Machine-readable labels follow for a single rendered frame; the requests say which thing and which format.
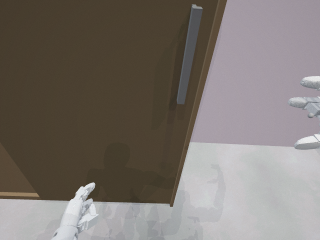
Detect right robot hand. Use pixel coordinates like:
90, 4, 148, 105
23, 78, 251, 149
287, 76, 320, 150

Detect left robot hand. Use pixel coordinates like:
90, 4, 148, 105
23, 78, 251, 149
60, 182, 99, 234

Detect wardrobe door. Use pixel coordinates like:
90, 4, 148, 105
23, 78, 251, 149
0, 142, 37, 193
0, 0, 218, 204

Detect handle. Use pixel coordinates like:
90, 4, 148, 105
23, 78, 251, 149
177, 4, 203, 105

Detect robot left forearm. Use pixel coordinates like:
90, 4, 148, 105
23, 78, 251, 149
51, 225, 79, 240

